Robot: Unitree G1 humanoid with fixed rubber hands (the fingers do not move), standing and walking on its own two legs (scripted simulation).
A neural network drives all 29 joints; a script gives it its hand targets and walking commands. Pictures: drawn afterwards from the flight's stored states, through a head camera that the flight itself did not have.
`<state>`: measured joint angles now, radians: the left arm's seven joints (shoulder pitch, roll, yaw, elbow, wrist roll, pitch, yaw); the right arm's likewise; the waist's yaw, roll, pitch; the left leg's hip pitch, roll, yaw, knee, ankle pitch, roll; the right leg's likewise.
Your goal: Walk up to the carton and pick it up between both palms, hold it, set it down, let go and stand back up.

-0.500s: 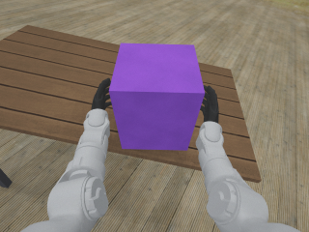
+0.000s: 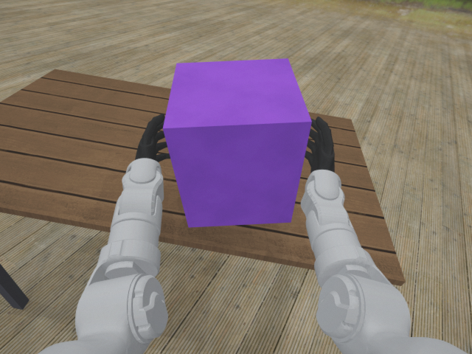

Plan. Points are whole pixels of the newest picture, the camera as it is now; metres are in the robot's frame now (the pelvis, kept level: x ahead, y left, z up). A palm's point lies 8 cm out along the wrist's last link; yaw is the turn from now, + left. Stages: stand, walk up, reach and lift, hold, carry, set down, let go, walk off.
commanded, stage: reach and lift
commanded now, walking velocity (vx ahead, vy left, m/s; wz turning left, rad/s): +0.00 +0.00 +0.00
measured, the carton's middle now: (236, 146) +0.46 -0.02 +0.14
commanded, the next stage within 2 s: hold in 1.88 s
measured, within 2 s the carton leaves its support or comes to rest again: neither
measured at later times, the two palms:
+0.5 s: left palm (149, 169) +0.36 +0.13 +0.17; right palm (336, 160) +0.34 -0.16 +0.21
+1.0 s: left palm (139, 158) +0.34 +0.14 +0.20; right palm (339, 142) +0.34 -0.15 +0.25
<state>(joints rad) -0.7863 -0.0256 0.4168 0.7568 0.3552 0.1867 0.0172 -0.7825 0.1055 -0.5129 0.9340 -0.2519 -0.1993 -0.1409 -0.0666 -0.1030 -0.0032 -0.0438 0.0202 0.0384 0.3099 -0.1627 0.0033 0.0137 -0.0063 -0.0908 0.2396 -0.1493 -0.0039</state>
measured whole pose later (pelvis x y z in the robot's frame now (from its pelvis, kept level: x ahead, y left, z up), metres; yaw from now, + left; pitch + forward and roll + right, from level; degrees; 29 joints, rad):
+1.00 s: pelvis -0.04 -0.01 +0.00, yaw +1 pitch -13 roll +0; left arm -0.80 -0.02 0.38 0.43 0.41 0.71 0.01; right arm -0.94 0.03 -0.27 0.87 0.02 0.14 -0.18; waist -0.11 -0.11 0.05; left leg 0.03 0.02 0.03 0.32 -0.13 0.00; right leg 0.08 -0.01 -0.11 0.29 -0.14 -0.01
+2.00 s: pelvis -0.04 -0.01 +0.00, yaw +1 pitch -12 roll +0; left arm -0.80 -0.01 0.36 0.32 0.39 0.84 0.02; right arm -0.97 0.00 -0.17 0.77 0.12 0.29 -0.21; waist -0.12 -0.09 0.03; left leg 0.00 0.02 0.03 0.33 -0.13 0.00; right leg 0.04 0.00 -0.10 0.31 -0.15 -0.02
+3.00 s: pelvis -0.03 -0.01 +0.00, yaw +0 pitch -12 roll +0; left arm -0.84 0.00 0.41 0.33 0.41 0.94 0.00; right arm -1.07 -0.03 -0.13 0.81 0.18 0.44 -0.24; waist -0.13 -0.08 -0.04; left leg 0.02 0.02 0.03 0.32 -0.13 -0.01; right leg 0.05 0.00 -0.09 0.31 -0.16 -0.02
